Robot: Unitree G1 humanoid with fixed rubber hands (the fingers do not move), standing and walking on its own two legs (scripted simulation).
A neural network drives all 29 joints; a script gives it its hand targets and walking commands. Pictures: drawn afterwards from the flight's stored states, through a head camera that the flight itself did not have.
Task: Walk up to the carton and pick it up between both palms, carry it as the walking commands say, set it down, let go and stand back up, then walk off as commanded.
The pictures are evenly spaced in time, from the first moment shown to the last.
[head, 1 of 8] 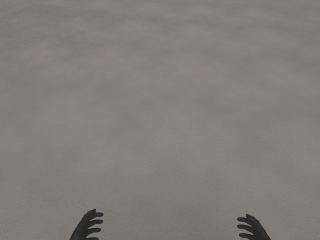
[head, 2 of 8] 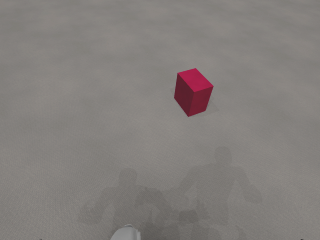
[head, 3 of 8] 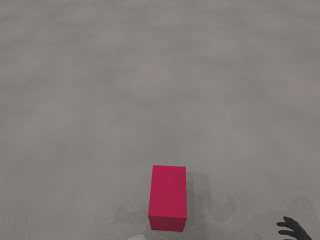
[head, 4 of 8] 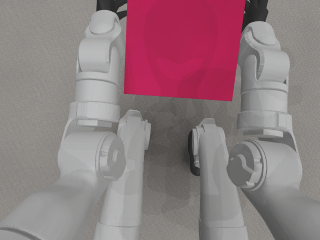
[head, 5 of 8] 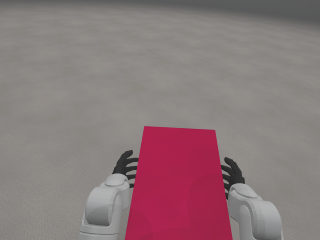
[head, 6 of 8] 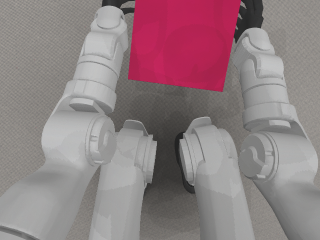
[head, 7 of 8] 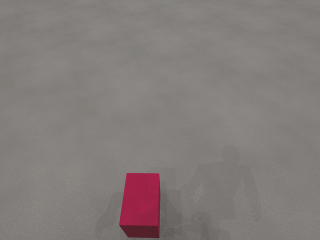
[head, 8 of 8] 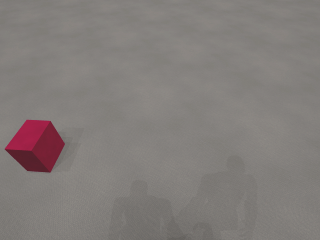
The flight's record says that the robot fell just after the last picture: no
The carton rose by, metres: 0.66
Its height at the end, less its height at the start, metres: +0.00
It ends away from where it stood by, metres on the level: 0.62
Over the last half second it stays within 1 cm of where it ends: yes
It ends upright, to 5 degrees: yes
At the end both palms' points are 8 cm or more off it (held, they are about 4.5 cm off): yes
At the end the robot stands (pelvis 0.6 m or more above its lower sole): yes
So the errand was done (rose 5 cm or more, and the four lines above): yes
